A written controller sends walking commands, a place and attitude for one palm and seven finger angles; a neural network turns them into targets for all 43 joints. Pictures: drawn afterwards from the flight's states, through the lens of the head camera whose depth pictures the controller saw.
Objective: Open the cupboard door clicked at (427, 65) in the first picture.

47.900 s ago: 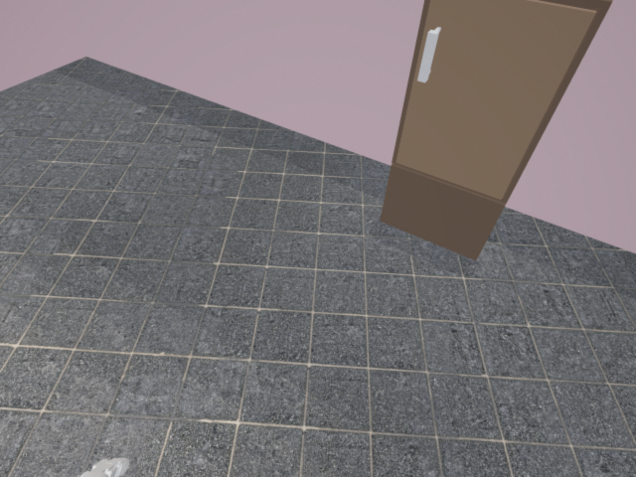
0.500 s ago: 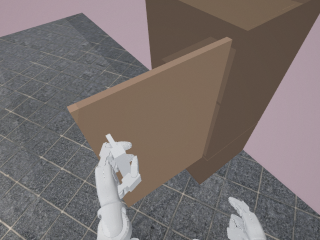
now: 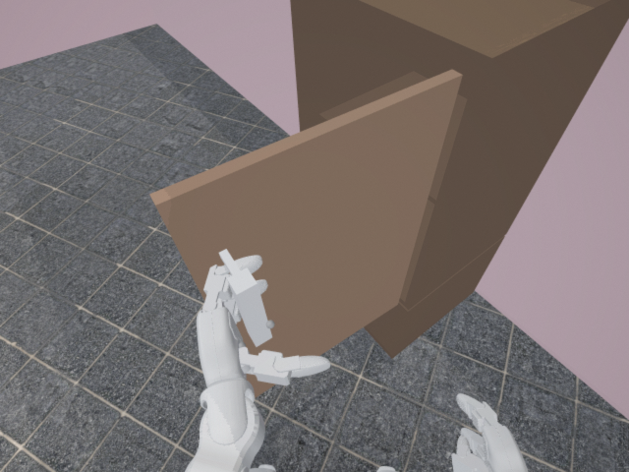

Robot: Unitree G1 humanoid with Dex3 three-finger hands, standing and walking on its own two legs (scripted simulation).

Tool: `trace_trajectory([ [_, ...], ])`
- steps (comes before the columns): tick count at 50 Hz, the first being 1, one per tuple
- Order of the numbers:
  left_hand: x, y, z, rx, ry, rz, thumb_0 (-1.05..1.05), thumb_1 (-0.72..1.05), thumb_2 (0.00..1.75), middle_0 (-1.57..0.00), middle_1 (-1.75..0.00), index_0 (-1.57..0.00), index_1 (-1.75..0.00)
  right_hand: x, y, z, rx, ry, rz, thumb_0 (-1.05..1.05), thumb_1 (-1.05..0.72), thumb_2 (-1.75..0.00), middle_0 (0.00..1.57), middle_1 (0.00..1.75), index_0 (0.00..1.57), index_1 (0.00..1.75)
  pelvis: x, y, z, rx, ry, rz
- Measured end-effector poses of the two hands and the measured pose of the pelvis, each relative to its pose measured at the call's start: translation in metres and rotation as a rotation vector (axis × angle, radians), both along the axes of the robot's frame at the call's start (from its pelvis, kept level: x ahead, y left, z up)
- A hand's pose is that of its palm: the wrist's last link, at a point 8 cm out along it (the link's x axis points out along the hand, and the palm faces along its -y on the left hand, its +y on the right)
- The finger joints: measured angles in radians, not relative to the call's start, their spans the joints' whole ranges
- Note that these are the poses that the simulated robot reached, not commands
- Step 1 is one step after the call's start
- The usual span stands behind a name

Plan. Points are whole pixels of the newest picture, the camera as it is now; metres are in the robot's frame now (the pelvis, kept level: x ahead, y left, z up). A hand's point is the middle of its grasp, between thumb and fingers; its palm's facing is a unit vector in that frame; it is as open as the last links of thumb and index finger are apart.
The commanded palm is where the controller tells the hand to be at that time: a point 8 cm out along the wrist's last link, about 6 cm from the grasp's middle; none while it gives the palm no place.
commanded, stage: open thumb and fingers to let go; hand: left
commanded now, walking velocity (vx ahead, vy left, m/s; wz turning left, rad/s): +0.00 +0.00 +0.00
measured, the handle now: (244, 298) +0.32 +0.11 +0.06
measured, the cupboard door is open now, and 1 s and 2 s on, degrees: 86 89 89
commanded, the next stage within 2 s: slide the hand sideways off the handle in 0.18 s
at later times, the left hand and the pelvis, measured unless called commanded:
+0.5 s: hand (262, 360) +0.24 +0.07 +0.06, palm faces -0.25 -0.97 -0.02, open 16.0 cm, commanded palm +0.22 +0.12 +0.06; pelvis +0.00 +0.04 -0.01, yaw +0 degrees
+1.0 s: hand (231, 386) +0.21 +0.10 +0.06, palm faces -0.14 -0.99 -0.01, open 16.0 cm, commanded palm +0.18 +0.17 +0.06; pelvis +0.00 +0.03 -0.02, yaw -1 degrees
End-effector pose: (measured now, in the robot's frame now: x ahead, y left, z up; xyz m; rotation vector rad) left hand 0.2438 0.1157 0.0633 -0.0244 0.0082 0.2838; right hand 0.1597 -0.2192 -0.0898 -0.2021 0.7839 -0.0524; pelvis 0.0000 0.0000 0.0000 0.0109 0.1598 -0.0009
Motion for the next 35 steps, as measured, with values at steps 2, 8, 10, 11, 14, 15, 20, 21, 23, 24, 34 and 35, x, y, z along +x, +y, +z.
trace_trajectory([
  [2, 0.001, 0.000, 0.000, 0.002, -0.002, -0.006, 0.00, -0.45, 0.32, -0.27, -0.98, -0.30, -0.98, 0.002, 0.006, 0.001, 0.003, -0.007, 0.005, 0.02, -0.90, -0.90, 0.20, 0.30, 0.20, 0.30, 0.000, 0.004, -0.001, -0.002, 0.000, -0.002],
  [8, 0.001, 0.003, 0.000, 0.022, -0.006, -0.039, -0.01, -0.49, 0.31, -0.32, -0.81, -0.33, -0.79, 0.007, 0.023, 0.004, 0.018, -0.019, 0.020, 0.02, -0.90, -0.90, 0.20, 0.30, 0.20, 0.30, 0.001, 0.014, -0.002, -0.011, -0.001, -0.007],
  [10, 0.000, 0.004, 0.000, 0.022, -0.005, -0.047, -0.01, -0.49, 0.30, -0.35, -0.75, -0.35, -0.74, 0.008, 0.028, 0.004, 0.022, -0.020, 0.024, 0.02, -0.90, -0.90, 0.20, 0.30, 0.20, 0.30, 0.001, 0.017, -0.003, -0.015, -0.003, -0.007],
  [11, 0.000, 0.005, 0.000, 0.022, -0.004, -0.051, -0.01, -0.50, 0.30, -0.36, -0.72, -0.36, -0.72, 0.008, 0.030, 0.004, 0.023, -0.020, 0.026, 0.02, -0.90, -0.90, 0.20, 0.30, 0.20, 0.30, 0.001, 0.019, -0.003, -0.016, -0.004, -0.008],
  [14, 0.000, 0.006, 0.000, 0.023, -0.003, -0.062, -0.01, -0.50, 0.30, -0.39, -0.66, -0.39, -0.66, 0.009, 0.036, 0.004, 0.028, -0.019, 0.031, 0.02, -0.90, -0.90, 0.21, 0.30, 0.20, 0.30, 0.001, 0.023, -0.004, -0.020, -0.005, -0.008],
  [15, 0.000, 0.007, 0.000, 0.023, -0.002, -0.064, -0.01, -0.50, 0.30, -0.40, -0.65, -0.40, -0.64, 0.009, 0.038, 0.004, 0.028, -0.018, 0.033, 0.02, -0.90, -0.90, 0.21, 0.30, 0.20, 0.30, 0.001, 0.024, -0.004, -0.021, -0.005, -0.008],
  [20, -0.006, 0.016, -0.001, 0.108, -0.025, -0.316, -0.01, -0.50, 0.30, -0.33, -0.51, -0.29, -0.51, 0.005, 0.040, 0.002, 0.022, -0.018, 0.046, 0.02, -0.90, -0.90, 0.21, 0.30, 0.20, 0.30, -0.001, 0.029, -0.006, -0.021, -0.004, 0.000],
  [21, -0.007, 0.018, 0.000, 0.118, -0.026, -0.382, -0.01, -0.50, 0.30, -0.31, -0.48, -0.26, -0.49, 0.004, 0.040, 0.002, 0.022, -0.020, 0.042, 0.02, -0.90, -0.90, 0.21, 0.30, 0.20, 0.30, -0.002, 0.030, -0.006, -0.023, -0.006, 0.001],
  [23, -0.011, 0.018, 0.000, 0.099, -0.018, -0.486, -0.01, -0.50, 0.30, -0.27, -0.43, -0.21, -0.44, 0.001, 0.040, 0.002, 0.023, -0.031, 0.027, 0.02, -0.90, -0.90, 0.21, 0.30, 0.20, 0.30, -0.002, 0.034, -0.007, -0.026, -0.012, 0.001],
  [24, -0.013, 0.017, 0.000, 0.074, -0.012, -0.517, -0.01, -0.50, 0.30, -0.25, -0.41, -0.20, -0.41, 0.000, 0.040, 0.003, 0.024, -0.039, 0.018, 0.02, -0.90, -0.90, 0.21, 0.30, 0.20, 0.30, -0.002, 0.036, -0.006, -0.028, -0.015, 0.000],
  [34, -0.025, 0.014, -0.001, -0.028, 0.005, -0.454, -0.01, -0.50, 0.30, -0.17, -0.32, -0.20, -0.34, 0.001, 0.042, 0.016, 0.025, -0.095, -0.002, 0.02, -0.90, -0.90, 0.20, 0.30, 0.20, 0.30, 0.000, 0.039, -0.008, -0.017, -0.004, -0.024],
  [35, -0.027, 0.016, -0.002, -0.022, 0.003, -0.446, -0.01, -0.50, 0.30, -0.17, -0.32, -0.20, -0.34, 0.002, 0.042, 0.016, 0.026, -0.097, 0.001, 0.02, -0.90, -0.90, 0.20, 0.30, 0.20, 0.30, 0.001, 0.039, -0.009, -0.018, -0.002, -0.025],
])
